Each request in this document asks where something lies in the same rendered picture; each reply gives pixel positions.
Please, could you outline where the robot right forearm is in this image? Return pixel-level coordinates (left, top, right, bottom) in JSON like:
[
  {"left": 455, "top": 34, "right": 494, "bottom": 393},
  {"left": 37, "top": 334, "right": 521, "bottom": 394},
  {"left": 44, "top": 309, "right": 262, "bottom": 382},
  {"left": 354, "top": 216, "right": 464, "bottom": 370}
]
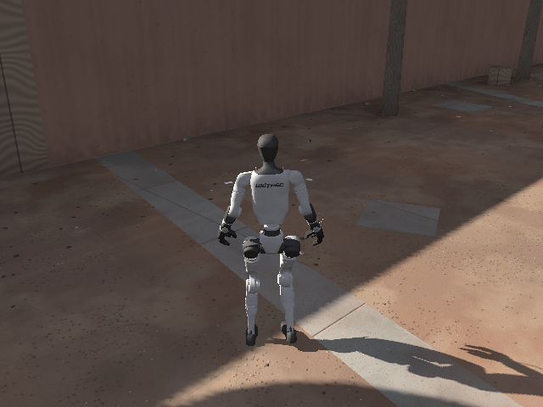
[{"left": 304, "top": 203, "right": 321, "bottom": 232}]

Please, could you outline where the left robot upper arm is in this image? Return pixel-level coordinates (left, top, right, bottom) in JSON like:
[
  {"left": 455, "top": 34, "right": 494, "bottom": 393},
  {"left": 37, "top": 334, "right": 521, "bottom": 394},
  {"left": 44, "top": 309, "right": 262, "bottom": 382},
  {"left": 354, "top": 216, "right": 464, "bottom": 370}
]
[{"left": 228, "top": 171, "right": 252, "bottom": 218}]

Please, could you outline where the robot right shin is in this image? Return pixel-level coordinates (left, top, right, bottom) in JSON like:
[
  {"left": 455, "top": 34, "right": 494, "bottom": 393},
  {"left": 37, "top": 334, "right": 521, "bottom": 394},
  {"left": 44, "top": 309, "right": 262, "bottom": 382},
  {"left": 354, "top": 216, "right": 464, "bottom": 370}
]
[{"left": 280, "top": 272, "right": 294, "bottom": 332}]

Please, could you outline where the left robot hand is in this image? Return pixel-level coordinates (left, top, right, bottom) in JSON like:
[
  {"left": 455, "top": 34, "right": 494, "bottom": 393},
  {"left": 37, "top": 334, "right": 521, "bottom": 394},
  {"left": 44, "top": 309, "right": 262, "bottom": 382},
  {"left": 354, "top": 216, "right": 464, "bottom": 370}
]
[{"left": 217, "top": 228, "right": 237, "bottom": 246}]

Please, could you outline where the left robot thigh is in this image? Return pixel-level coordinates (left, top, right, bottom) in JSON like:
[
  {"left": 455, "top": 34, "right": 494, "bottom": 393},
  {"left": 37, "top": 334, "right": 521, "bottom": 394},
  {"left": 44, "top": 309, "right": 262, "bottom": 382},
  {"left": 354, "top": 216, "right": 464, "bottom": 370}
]
[{"left": 243, "top": 237, "right": 260, "bottom": 294}]

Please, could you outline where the right robot hand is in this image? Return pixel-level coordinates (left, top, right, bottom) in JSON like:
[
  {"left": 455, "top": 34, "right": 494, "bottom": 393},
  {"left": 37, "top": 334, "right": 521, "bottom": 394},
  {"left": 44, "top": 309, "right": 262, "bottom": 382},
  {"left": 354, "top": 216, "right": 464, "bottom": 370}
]
[{"left": 305, "top": 228, "right": 324, "bottom": 246}]

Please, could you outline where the robot left forearm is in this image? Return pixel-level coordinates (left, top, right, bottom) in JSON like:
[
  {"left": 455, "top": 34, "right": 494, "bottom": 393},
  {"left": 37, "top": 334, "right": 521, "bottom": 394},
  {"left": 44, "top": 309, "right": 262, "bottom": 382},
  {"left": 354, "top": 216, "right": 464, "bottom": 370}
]
[{"left": 220, "top": 204, "right": 236, "bottom": 233}]

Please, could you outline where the right robot upper arm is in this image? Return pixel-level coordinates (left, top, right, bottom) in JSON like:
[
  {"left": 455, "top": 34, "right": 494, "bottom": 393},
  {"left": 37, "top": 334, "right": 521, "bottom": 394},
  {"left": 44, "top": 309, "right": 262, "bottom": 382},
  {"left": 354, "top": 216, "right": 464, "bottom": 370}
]
[{"left": 287, "top": 170, "right": 312, "bottom": 216}]

